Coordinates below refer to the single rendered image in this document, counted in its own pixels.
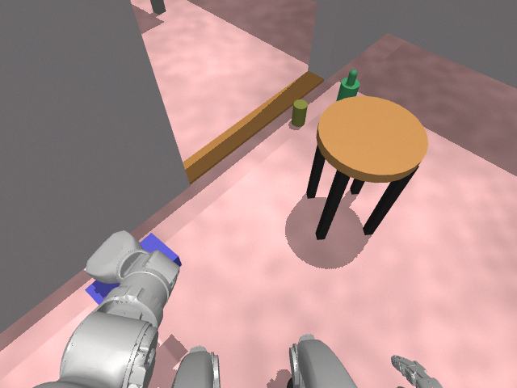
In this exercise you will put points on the right robot hand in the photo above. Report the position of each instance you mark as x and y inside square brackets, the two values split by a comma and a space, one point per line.
[415, 374]

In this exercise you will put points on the stool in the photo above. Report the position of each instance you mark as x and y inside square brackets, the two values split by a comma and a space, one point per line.
[369, 139]

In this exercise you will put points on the left robot hand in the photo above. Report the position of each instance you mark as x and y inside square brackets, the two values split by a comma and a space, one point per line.
[102, 265]

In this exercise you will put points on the left robot arm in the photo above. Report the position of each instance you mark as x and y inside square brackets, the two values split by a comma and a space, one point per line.
[115, 345]

